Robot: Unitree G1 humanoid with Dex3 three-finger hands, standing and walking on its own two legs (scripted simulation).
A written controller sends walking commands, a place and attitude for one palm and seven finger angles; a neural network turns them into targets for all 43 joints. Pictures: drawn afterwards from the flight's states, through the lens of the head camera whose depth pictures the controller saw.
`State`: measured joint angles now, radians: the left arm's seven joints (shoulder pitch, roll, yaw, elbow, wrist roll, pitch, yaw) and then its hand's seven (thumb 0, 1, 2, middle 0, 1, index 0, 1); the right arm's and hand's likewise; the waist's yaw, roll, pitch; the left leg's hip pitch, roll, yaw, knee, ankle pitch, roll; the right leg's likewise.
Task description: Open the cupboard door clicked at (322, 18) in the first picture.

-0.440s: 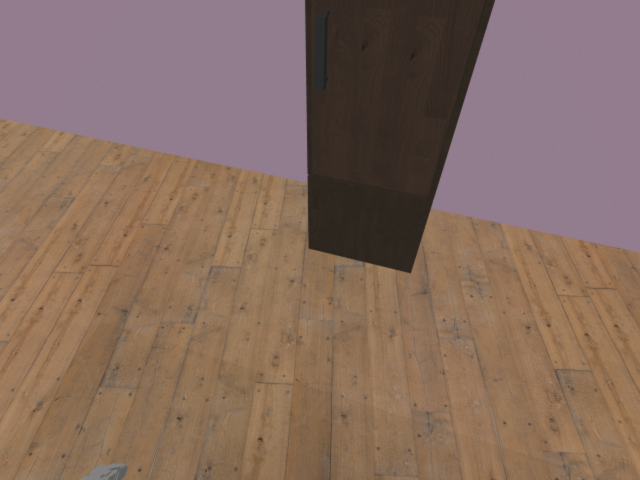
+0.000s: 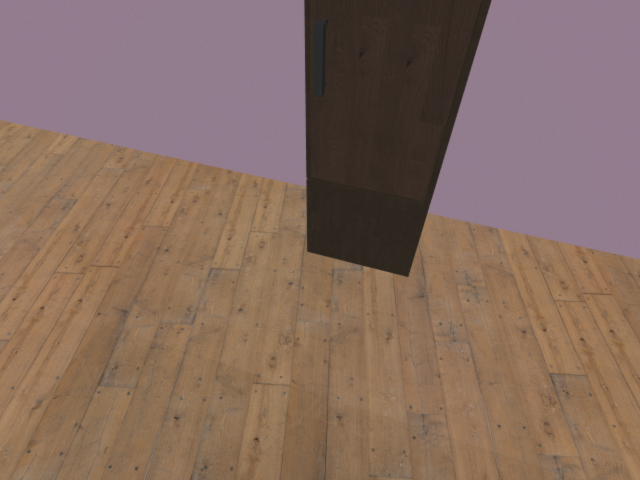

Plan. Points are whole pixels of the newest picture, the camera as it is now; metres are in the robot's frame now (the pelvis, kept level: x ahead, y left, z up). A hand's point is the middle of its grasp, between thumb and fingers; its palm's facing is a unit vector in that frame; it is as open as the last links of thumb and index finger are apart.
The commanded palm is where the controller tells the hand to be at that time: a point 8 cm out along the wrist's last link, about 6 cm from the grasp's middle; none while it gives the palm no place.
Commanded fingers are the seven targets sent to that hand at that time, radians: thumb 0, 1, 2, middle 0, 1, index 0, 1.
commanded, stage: stand and wait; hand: left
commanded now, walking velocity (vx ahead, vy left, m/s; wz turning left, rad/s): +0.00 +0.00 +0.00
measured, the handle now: (321, 57) +1.07 +0.07 +0.07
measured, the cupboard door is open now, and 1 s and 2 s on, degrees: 0 0 0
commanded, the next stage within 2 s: look at it before walking up in 0.50 s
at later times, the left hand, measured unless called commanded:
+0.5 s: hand out of the picture +0.06 +0.23 -0.15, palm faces -0.03 -0.94 -0.34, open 7.4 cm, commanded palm none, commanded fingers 0.00 0.90 0.90 -0.20 -0.30 -0.20 -0.30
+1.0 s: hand out of the picture +0.06 +0.23 -0.15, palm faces -0.04 -0.94 -0.33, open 7.4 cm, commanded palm none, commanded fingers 0.00 0.90 0.90 -0.20 -0.30 -0.20 -0.30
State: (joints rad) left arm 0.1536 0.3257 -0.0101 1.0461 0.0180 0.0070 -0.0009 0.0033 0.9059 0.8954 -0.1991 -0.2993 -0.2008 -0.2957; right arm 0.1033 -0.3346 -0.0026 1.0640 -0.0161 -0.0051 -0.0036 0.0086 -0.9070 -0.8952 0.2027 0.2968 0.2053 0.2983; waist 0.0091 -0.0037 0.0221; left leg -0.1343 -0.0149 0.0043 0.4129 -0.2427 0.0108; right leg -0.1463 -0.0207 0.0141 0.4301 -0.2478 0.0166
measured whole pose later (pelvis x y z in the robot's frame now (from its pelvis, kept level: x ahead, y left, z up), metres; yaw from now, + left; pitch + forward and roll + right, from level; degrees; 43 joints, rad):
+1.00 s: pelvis -0.01 -0.01 +0.00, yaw +0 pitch -2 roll +0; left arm 0.15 0.34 -0.01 1.09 0.02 0.00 0.00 0.00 0.91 0.90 -0.20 -0.30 -0.20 -0.30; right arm 0.11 -0.34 0.00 1.12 -0.01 -0.01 0.00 0.01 -0.91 -0.90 0.20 0.30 0.20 0.30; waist 0.00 0.00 0.03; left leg -0.13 0.01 0.00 0.36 -0.20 -0.01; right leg -0.14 0.00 0.01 0.38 -0.21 0.00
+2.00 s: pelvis +0.18 +0.06 -0.02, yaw +8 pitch -2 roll +0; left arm 0.22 0.16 0.05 1.01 0.03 0.01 0.00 0.00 0.93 0.90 -0.19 -0.30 -0.20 -0.30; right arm 0.35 -0.12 -0.03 1.10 -0.02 -0.03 -0.04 0.01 -0.91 -0.90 0.20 0.30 0.20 0.30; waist -0.01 0.01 0.08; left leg 0.00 -0.01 0.11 0.53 -0.48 0.03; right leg -0.40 -0.03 -0.09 0.64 -0.18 -0.01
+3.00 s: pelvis +0.26 +0.06 +0.00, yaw -13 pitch -2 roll +0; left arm 0.27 0.15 0.05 1.03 0.03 -0.03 0.02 -0.01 0.94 0.90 -0.20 -0.30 -0.20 -0.30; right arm 0.35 -0.20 -0.06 1.12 -0.04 0.04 0.00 0.01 -0.91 -0.90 0.20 0.30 0.20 0.30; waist -0.03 0.05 0.00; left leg -0.44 0.11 0.10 1.00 -0.38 -0.04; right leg -0.09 0.01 -0.09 0.42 -0.31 -0.05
